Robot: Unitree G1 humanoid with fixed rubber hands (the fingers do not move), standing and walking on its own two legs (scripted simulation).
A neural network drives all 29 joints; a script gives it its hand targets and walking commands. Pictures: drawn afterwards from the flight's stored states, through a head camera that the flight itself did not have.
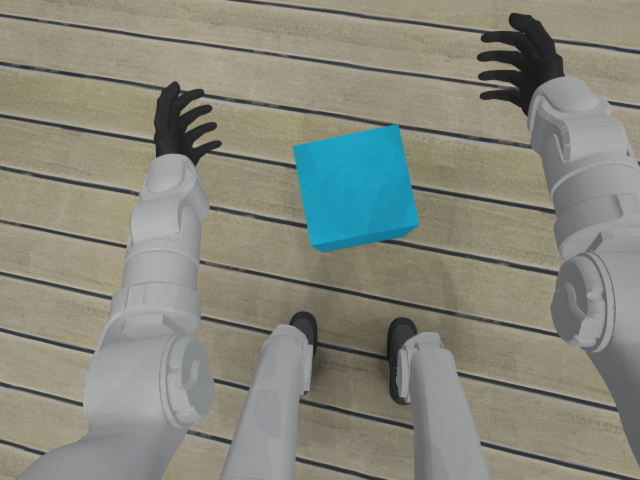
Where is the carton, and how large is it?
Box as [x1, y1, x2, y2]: [293, 124, 419, 251]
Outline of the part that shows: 397,124 293,146 310,244 321,251 326,251 403,236 419,224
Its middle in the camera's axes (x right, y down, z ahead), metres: +0.07 -0.10 +0.87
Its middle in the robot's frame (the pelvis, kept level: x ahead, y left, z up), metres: +0.51 +0.02 -0.53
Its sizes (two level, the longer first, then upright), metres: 0.210 0.200 0.250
